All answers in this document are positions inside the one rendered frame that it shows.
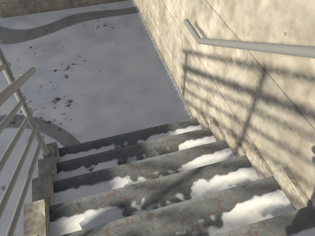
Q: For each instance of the stairs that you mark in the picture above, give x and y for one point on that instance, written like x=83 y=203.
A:
x=174 y=179

